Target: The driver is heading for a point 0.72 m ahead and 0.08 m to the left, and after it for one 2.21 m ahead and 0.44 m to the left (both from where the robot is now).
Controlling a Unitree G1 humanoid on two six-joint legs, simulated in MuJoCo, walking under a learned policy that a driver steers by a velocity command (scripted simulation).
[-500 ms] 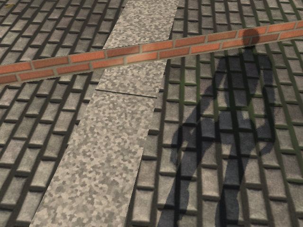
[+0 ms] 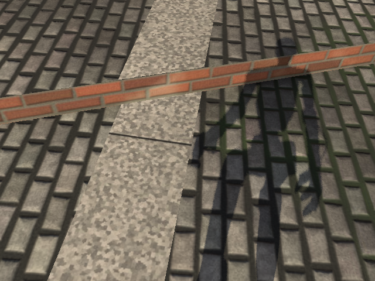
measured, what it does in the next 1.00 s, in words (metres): walks ahead, turning left: right foot, then left foot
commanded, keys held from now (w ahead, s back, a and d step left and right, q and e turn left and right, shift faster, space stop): w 0.44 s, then w+q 0.56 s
